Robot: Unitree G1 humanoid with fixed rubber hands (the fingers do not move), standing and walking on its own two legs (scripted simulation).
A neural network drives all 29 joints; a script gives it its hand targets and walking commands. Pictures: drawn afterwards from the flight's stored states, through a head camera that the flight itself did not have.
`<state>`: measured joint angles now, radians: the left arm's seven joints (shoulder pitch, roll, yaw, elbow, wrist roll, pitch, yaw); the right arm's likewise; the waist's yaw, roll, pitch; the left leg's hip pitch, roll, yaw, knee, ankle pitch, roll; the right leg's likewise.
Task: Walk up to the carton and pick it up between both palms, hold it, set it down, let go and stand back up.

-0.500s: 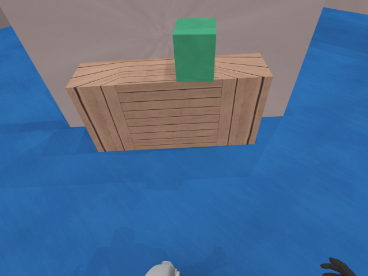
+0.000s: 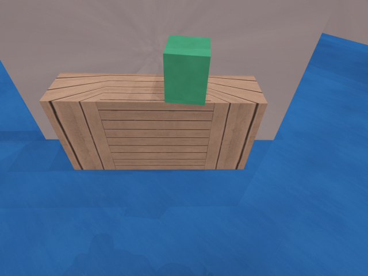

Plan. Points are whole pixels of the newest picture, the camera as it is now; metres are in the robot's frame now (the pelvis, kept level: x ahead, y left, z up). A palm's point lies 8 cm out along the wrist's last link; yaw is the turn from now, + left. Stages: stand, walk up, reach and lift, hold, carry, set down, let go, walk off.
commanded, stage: walk up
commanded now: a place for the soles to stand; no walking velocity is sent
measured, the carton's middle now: (187, 70) +1.04 -0.01 -0.05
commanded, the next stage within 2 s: none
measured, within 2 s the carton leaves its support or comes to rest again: neither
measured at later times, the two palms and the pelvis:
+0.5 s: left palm out of the picture +0.13 +0.38 -0.11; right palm (285, 219) +0.30 -0.26 -0.07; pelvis +0.14 +0.04 +0.00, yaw +7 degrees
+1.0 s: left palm (70, 209) +0.33 +0.31 -0.10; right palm (315, 212) +0.33 -0.36 -0.09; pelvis +0.27 -0.02 -0.01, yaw +3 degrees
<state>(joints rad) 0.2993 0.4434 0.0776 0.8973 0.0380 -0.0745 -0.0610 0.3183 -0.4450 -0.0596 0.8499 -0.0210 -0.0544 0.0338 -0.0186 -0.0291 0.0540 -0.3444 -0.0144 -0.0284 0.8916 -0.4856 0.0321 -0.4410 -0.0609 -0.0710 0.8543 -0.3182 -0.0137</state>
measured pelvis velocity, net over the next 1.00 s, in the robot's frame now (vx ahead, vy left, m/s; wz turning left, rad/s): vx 0.27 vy -0.02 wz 0.05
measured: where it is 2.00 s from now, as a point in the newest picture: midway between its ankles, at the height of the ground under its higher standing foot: (185, 265)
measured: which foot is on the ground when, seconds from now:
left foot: down 0.00-0.00, up 0.02-0.32, down 0.34-0.90, up 0.92-1.00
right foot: down 0.00-0.42, up 0.44-0.84, down 0.86-1.00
